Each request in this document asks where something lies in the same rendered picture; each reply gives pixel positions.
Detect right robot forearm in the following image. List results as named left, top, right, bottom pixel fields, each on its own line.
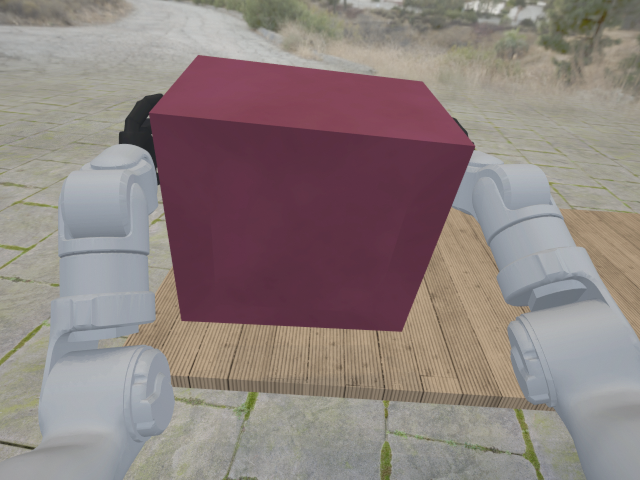
left=451, top=150, right=640, bottom=361

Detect carton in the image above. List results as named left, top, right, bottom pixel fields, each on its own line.
left=149, top=55, right=475, bottom=332

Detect left robot hand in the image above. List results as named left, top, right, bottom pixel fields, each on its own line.
left=119, top=94, right=163, bottom=185

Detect robot right upper arm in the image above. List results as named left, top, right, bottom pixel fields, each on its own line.
left=507, top=298, right=640, bottom=480

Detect left robot forearm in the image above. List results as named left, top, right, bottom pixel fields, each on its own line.
left=38, top=144, right=158, bottom=436

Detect table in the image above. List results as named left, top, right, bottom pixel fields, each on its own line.
left=122, top=207, right=640, bottom=411

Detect robot left upper arm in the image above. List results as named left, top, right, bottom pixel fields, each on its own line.
left=0, top=345, right=175, bottom=480

